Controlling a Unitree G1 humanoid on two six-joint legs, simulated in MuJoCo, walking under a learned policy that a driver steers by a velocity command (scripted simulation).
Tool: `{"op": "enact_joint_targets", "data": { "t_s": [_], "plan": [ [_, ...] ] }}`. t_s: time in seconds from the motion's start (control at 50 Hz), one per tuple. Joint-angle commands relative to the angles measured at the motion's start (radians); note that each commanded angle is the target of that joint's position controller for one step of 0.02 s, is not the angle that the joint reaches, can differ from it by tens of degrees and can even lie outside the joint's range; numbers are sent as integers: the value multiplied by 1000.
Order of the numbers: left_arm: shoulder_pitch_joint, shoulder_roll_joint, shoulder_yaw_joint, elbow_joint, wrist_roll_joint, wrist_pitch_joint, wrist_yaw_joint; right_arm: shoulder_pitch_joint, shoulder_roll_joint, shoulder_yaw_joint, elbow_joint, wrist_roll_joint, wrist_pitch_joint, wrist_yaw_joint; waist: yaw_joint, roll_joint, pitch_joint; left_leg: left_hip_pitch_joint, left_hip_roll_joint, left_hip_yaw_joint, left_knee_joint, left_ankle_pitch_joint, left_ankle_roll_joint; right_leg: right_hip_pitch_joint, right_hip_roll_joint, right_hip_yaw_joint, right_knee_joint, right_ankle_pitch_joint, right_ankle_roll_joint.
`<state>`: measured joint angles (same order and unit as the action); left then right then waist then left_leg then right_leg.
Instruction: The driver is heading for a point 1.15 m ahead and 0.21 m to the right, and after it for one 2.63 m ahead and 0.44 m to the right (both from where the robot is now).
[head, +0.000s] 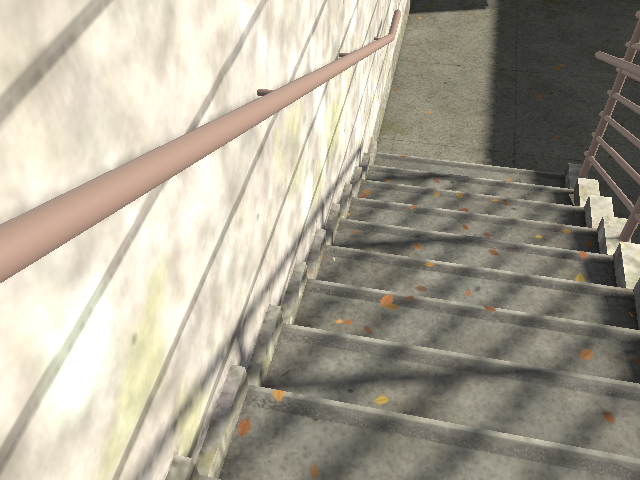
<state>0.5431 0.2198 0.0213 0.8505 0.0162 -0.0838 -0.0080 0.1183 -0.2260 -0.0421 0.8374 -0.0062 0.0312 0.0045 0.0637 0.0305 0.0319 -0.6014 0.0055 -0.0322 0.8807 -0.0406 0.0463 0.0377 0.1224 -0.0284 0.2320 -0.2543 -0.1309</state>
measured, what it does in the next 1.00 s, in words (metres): goes down: left foot, then right foot 0.16 m lower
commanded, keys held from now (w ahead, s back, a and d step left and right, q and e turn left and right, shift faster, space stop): w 1.00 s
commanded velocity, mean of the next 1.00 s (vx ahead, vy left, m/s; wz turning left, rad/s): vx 0.50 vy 0.00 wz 0.00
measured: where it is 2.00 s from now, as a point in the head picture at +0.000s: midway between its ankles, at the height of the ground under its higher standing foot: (417, 373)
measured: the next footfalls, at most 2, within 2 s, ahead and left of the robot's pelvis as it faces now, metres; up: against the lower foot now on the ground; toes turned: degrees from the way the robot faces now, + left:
left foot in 0.16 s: +0.12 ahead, +0.09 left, +0.00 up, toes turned +1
right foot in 0.56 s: +0.36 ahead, -0.19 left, -0.16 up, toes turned +0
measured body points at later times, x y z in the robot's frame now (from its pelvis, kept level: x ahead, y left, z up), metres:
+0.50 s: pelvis +0.24 -0.06 -0.07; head +0.23 -0.06 +0.38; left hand +0.39 +0.18 -0.18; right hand +0.14 -0.30 -0.21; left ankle +0.08 +0.09 -0.74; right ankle +0.36 -0.20 -0.79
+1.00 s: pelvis +0.49 -0.07 -0.25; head +0.50 -0.04 +0.20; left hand +0.37 +0.17 -0.39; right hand +0.68 -0.30 -0.35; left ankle +0.66 +0.06 -0.97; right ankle +0.32 -0.19 -0.91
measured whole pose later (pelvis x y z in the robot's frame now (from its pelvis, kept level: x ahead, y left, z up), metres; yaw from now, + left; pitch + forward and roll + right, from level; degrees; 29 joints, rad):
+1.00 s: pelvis +0.49 -0.07 -0.25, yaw +1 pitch -1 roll -5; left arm 0.53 0.24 0.03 1.04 0.05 -0.11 0.02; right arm 0.05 -0.24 -0.07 0.91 0.00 -0.02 0.04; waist 0.12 0.04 0.03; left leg -0.50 0.10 -0.06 0.45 0.39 0.03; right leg -0.10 0.08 -0.05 0.89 -0.77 -0.02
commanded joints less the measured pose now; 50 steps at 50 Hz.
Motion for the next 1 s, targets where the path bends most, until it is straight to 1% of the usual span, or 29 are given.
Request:
{"op": "enact_joint_targets", "data": {
  "t_s": [0.02, 0.1, 0.14, 0.16, 0.18, 0.2, 0.24, 0.28, 0.32, 0.36, 0.4, 0.46, 0.52, 0.54, 0.56, 0.58, 0.6, 0.64, 0.66, 0.68, 0.7, 0.72, 0.78, 0.8, 0.82, 0.88, 0.94, 0.98, 1.0],
  "plan": [
    [28, 119, 16, -13, 5, -3, 8, 48, -108, -32, 7, -12, 0, -3, -59, -79, 8, 8, -4, 6, 50, 15, 27, 18, -301, 108, 49, 859, -16],
    [-72, 176, 15, 14, -12, -9, 18, 142, -101, -36, 49, -12, 12, -25, -134, -135, -5, 360, -74, 142, -6, -105, 74, -183, -259, 25, 257, 1284, 12],
    [-233, 225, 30, 23, -16, -13, 18, 504, -149, -61, 162, -21, 4, -40, -312, -116, -59, 713, -57, 80, -123, -192, 133, -440, -234, 52, 680, 1177, 29],
    [-383, 205, 33, 14, -14, -15, 13, 704, -166, -74, 212, -21, -17, -38, -470, 48, -38, 795, 50, -39, -373, -142, 233, -602, -79, 2, 1193, 534, 59],
    [-279, 47, 4, -16, 1, -23, 13, 574, -164, -43, 203, 6, -47, -27, -245, 116, 12, 776, 246, -320, -356, 327, 306, -821, 39, 117, 1368, -286, 75],
    [-86, 53, 0, 18, 13, -21, 10, 456, -155, -35, 167, 16, -70, -11, -95, 46, 26, 635, 334, -455, -462, 318, 366, -804, -23, 230, 1260, -263, 61],
    [-146, 119, 13, 31, 34, 18, 11, 276, -150, -40, 133, 25, -102, -21, -22, -15, 185, 326, 385, -497, -573, -139, 330, -738, -121, 264, 1034, -205, 72],
    [-212, 108, 18, 40, 62, 65, -3, 285, -158, -33, 148, 4, -134, -24, -30, -1, 156, 221, 313, -357, -551, -180, 286, -629, -110, 173, 1000, 30, 85],
    [-340, 136, 38, -11, 53, 80, -32, 317, -95, -11, 176, 21, -162, -41, -36, 1, 157, 203, 194, -241, -503, -356, 196, -666, -117, 197, 804, 383, 83],
    [-342, 68, 13, -36, 62, 97, -65, 296, -92, -7, 185, 32, -170, -54, -7, 48, 117, 78, 105, -148, -463, -463, 130, -492, -129, 125, 596, 663, 66],
    [-375, 51, 6, -54, 47, 102, -73, 311, -94, -1, 183, 29, -157, -65, -27, 55, 104, 25, 88, -95, -420, -483, 94, -377, -129, 82, 491, 769, 53],
    [-451, 58, 1, -89, 11, 102, -65, 320, -96, -7, 162, -19, -143, -55, -85, 90, 114, 20, 87, -22, -293, -484, 62, -226, -142, 47, 365, 791, 71],
    [-288, 90, 10, -22, 55, 59, -34, 380, -90, -16, 153, -32, -101, -72, -80, 25, 95, 338, 30, 7, 91, -345, 72, -273, -184, 59, 50, 676, 75],
    [-131, 130, 38, 27, 64, 35, -12, 362, -105, -29, 137, -11, -81, -83, -13, -41, 92, 324, -2, 48, 343, -219, 81, -153, -166, -1, -113, 712, 79],
    [86, 186, 69, 104, 33, 30, 2, 357, -97, -40, 128, -8, -59, -88, 58, -142, 6, 165, -57, 47, 749, -268, 85, 86, -228, 53, -69, 831, 48],
    [154, 237, 64, 125, 19, 11, -12, 477, -27, -38, 90, 31, -64, -79, -42, -360, -135, -242, -84, 16, 1050, -834, 59, 470, -389, 159, 417, 1518, 58],
    [165, 239, 67, 103, -4, 1, -26, 479, -46, -27, 94, 41, -79, -84, -10, -346, -202, -417, -63, -29, 1126, -769, 77, 543, -461, 210, 495, 1571, 32],
    [57, 160, 48, 61, 3, -12, -22, 350, -57, -39, 100, 9, -93, -74, 7, -225, -181, -452, -26, -79, 1029, -481, 79, 281, -462, 221, 374, 1049, -12],
    [6, 198, 57, 70, 15, -22, -14, 336, -74, -47, 77, -18, -76, -61, -49, -257, -203, -371, 34, -135, 792, -327, 51, 91, -521, 345, 327, 601, -106],
    [-23, 148, 40, 83, 19, -29, -14, 266, -96, -56, 92, -43, -46, -50, -58, -182, -90, -343, 51, -124, 717, -289, 8, -101, -508, 404, 272, 441, -152],
    [-90, 104, 21, 75, 11, -35, -8, 176, -86, -59, 76, -37, -23, -35, -96, -88, 35, -245, 57, -119, 417, -144, -42, -312, -441, 344, 181, 376, -137],
    [-108, 130, 22, 80, 10, -34, 0, 129, -56, -54, 73, -37, -5, -19, -101, -100, 64, -144, 47, -71, 254, -111, -63, -404, -408, 321, 154, 382, -144],
    [-134, 189, 36, 107, -1, -41, -9, 235, -10, -34, 131, -35, 10, 1, -149, -226, -38, 229, 9, 71, 208, 59, -37, -533, -339, 195, 199, 481, -105],
    [-129, 170, 34, 109, -11, -39, -19, 245, -25, -35, 137, -25, 10, 0, -165, -188, -10, 251, 14, 67, 183, 79, -15, -571, -330, 189, 209, 424, -93],
    [-57, 121, 28, 135, -13, -55, -12, 101, -76, -50, 102, -22, -18, 3, -92, -138, 67, 8, 66, -39, 16, 358, 3, -379, -312, 236, 273, 97, -93],
    [110, 127, 35, 181, 26, -55, 19, -183, -81, -49, 5, -36, -72, -9, 69, -107, 111, -419, 74, -109, -138, 253, -9, 33, -364, 379, 402, 60, -154],
    [28, 129, 32, 162, 46, -44, 34, -225, -37, -24, -7, 13, -84, 25, 61, -45, 135, -64, 114, -50, -448, 487, -27, -234, -311, 301, 370, -136, -115],
    [8, 146, 28, 163, 40, -27, 32, -132, -32, -17, 19, 22, -57, 50, 41, -75, 134, 166, 140, -61, -510, 485, -2, -336, -297, 293, 392, -119, -113],
    [24, 144, 28, 170, 34, -15, 32, -40, -83, -31, 55, 35, -55, 40, 33, -57, 141, 217, 135, -36, -520, 456, -6, -307, -281, 271, 457, -49, -100]
  ]
}}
